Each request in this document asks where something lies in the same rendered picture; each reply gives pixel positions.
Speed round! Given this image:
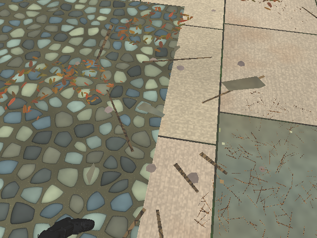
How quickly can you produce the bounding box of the left robot hand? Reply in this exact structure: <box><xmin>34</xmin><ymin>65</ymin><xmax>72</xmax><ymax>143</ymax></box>
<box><xmin>38</xmin><ymin>217</ymin><xmax>95</xmax><ymax>238</ymax></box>

